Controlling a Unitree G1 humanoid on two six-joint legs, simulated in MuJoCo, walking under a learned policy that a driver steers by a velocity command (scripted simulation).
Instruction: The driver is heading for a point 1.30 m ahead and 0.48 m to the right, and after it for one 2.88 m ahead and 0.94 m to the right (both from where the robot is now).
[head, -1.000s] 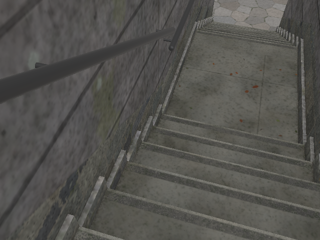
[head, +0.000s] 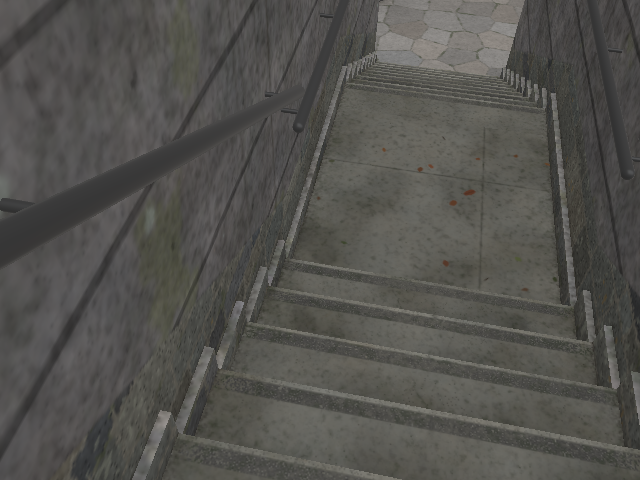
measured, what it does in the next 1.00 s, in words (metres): goes down: right foot 0.15 m lower, then left foot 0.15 m lower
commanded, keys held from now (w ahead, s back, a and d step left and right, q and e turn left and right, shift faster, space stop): w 0.70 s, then w+e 0.30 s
